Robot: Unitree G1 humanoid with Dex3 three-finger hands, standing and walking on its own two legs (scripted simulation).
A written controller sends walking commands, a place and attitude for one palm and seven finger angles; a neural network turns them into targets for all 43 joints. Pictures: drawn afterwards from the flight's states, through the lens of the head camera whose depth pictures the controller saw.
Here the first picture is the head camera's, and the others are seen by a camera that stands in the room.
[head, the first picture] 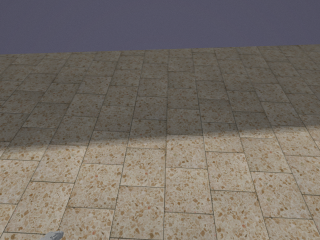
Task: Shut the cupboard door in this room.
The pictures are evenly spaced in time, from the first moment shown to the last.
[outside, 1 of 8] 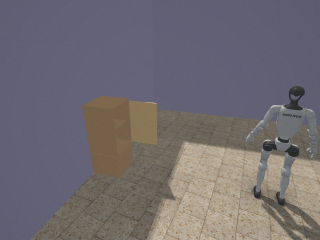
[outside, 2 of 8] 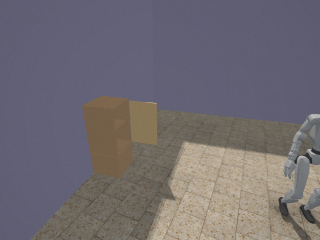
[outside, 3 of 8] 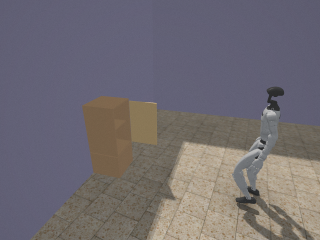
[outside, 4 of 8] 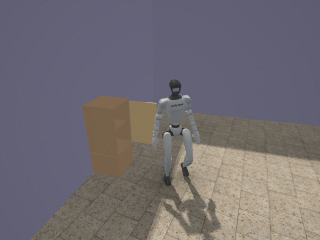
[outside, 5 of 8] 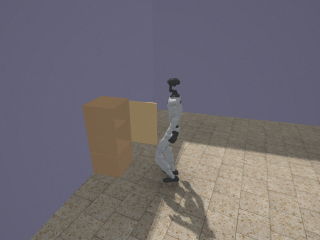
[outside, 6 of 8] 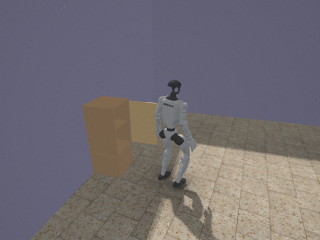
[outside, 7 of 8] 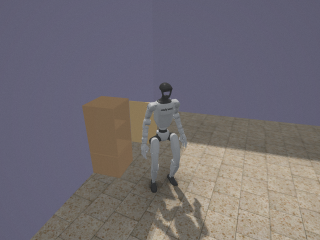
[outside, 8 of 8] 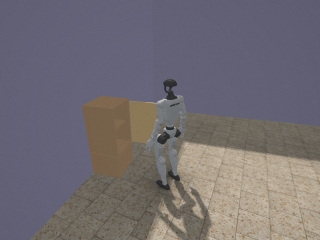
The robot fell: no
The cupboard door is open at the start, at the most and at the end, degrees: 91 91 91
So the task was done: no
